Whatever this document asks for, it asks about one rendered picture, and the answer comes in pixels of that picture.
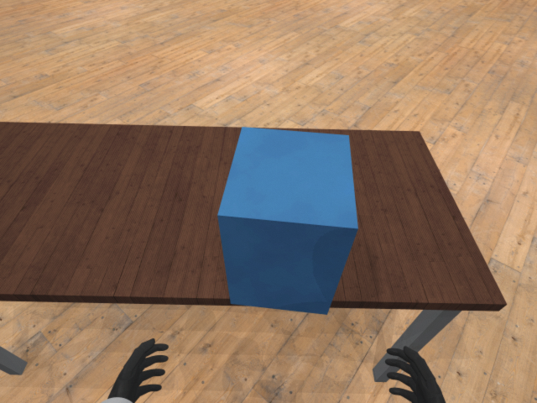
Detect carton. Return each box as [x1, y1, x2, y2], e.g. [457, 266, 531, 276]
[217, 127, 358, 315]

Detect table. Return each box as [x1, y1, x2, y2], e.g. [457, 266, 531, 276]
[0, 122, 507, 382]

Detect robot right hand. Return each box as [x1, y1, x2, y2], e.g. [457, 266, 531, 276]
[385, 346, 446, 403]

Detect robot left hand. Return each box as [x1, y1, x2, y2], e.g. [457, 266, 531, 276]
[108, 338, 169, 403]

